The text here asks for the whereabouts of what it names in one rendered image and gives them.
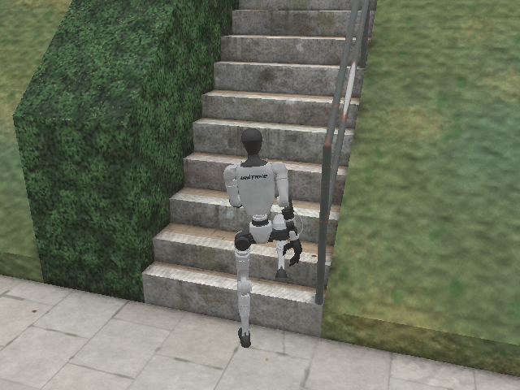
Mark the stairs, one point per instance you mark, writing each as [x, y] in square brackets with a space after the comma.
[278, 74]

